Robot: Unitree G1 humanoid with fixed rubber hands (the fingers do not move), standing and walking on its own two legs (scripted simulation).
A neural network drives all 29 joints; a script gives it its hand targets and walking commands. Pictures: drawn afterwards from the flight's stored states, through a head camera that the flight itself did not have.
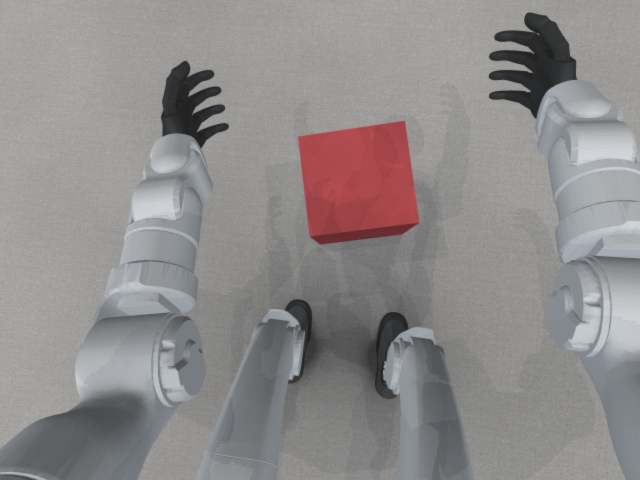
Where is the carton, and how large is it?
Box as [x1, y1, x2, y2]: [298, 121, 418, 243]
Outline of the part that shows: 404,121 298,136 309,234 312,238 319,243 327,243 400,234 418,222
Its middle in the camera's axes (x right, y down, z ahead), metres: +0.09 -0.11 +0.86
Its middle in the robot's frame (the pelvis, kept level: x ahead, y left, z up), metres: +0.51 +0.02 -0.52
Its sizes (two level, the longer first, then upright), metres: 0.210 0.200 0.250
